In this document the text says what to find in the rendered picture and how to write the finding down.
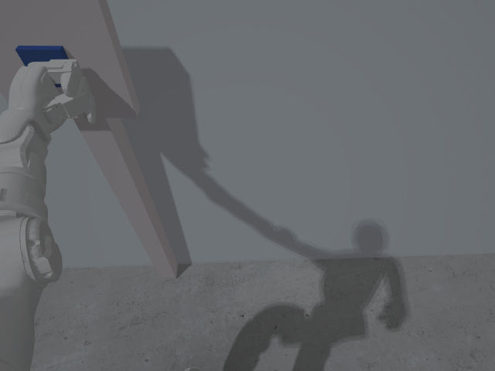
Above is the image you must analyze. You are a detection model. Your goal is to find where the left robot upper arm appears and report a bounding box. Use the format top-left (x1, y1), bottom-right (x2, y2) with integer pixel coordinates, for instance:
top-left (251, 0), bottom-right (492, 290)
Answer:
top-left (0, 216), bottom-right (63, 371)

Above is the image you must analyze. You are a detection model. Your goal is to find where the panel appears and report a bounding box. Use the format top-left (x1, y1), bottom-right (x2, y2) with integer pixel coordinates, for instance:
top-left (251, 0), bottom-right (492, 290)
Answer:
top-left (0, 0), bottom-right (178, 280)

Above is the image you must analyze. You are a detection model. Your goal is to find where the robot left hand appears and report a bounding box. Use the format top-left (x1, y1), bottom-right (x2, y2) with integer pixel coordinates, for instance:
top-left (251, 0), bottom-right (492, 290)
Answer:
top-left (8, 59), bottom-right (97, 133)

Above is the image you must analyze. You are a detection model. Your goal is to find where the left robot forearm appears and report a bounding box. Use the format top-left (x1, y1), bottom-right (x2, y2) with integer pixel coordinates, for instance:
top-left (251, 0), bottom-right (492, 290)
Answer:
top-left (0, 109), bottom-right (51, 224)

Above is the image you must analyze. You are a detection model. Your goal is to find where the button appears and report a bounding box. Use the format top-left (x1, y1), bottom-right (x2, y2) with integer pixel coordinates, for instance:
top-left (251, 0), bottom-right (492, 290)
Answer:
top-left (15, 46), bottom-right (69, 87)

